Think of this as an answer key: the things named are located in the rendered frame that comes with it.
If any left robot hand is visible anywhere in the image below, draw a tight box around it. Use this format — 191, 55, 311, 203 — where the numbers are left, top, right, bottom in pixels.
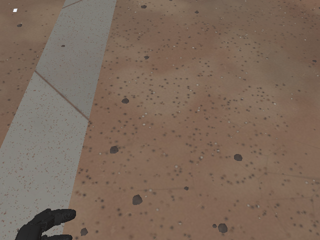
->
15, 208, 76, 240

